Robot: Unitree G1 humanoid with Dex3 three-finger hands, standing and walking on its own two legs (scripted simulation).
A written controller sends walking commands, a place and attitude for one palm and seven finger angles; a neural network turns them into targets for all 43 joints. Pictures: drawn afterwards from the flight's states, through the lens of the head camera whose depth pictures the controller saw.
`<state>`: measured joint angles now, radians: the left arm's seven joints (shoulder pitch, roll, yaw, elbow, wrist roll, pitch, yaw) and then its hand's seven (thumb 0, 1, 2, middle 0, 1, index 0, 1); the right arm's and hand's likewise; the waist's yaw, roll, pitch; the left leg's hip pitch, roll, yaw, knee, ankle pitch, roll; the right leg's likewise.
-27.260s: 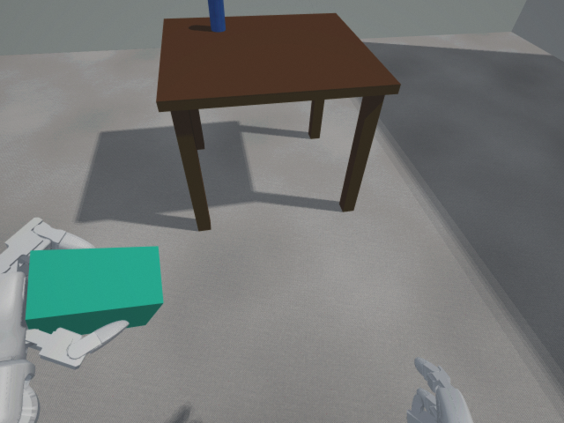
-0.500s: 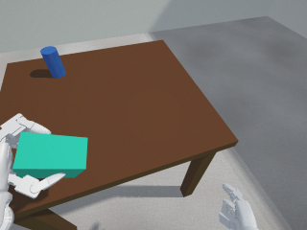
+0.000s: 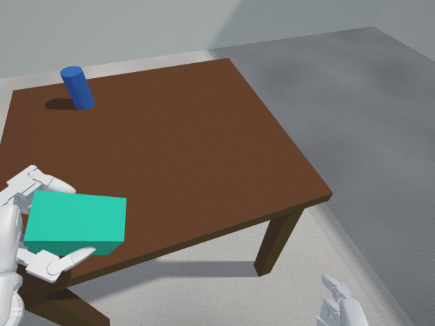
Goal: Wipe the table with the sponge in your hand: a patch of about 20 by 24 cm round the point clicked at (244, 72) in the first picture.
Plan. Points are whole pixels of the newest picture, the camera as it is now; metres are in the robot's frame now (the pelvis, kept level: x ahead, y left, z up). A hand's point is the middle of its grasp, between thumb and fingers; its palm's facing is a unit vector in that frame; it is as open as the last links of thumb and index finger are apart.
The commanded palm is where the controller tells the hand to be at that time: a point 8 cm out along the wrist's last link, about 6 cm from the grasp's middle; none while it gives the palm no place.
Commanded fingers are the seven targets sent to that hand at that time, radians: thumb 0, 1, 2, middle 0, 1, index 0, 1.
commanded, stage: come to a stop and stand still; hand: left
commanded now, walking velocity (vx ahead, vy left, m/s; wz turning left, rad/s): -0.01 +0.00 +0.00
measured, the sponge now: (89, 227) +0.23 +0.22 +0.11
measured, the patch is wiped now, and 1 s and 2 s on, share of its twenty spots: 0.00 0.00 0.00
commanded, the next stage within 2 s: look again from close up in 0.84 s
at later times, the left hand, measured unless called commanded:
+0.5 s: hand (35, 199) +0.25 +0.29 +0.15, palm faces +0.41 -0.83 -0.39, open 10.5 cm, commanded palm +0.18 +0.30 +0.17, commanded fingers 0.00 0.10 1.30 -1.20 -1.60 -1.20 -1.60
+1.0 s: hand (50, 208) +0.23 +0.25 +0.16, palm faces +0.36 -0.85 -0.39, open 10.5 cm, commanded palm +0.17 +0.29 +0.17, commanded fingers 0.00 0.10 1.30 -1.20 -1.60 -1.20 -1.60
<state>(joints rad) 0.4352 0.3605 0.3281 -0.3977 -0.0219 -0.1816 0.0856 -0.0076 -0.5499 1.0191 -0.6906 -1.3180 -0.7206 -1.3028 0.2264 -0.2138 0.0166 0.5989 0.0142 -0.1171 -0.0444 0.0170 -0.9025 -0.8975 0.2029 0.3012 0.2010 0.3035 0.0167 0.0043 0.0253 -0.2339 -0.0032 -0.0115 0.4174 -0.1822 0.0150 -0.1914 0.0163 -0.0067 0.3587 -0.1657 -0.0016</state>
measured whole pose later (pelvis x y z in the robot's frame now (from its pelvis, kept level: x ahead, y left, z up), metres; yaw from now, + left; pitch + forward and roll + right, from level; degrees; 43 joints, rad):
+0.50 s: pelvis +0.02 +0.02 +0.00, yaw +1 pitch +1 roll -1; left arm 0.35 0.39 0.39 -0.46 -0.02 -0.22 0.09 -0.01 -0.55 1.02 -0.69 -1.32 -0.72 -1.30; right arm 0.18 -0.18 0.03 0.59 0.00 -0.17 -0.02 0.02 -0.90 -0.90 0.20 0.30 0.20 0.30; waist 0.05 -0.06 0.09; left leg -0.25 -0.03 -0.01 0.46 -0.23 0.04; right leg -0.20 -0.01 -0.01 0.40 -0.21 0.03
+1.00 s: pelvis +0.02 +0.01 +0.00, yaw +1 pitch +0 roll -1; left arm 0.43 0.37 0.33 -0.49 -0.03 -0.21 0.10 -0.01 -0.55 1.02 -0.69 -1.32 -0.72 -1.30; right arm 0.18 -0.20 0.01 0.58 0.01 -0.12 -0.04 0.02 -0.90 -0.90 0.20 0.30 0.20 0.30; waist 0.03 -0.02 0.06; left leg -0.23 -0.02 -0.02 0.44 -0.21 0.03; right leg -0.17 0.00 -0.02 0.36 -0.19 0.02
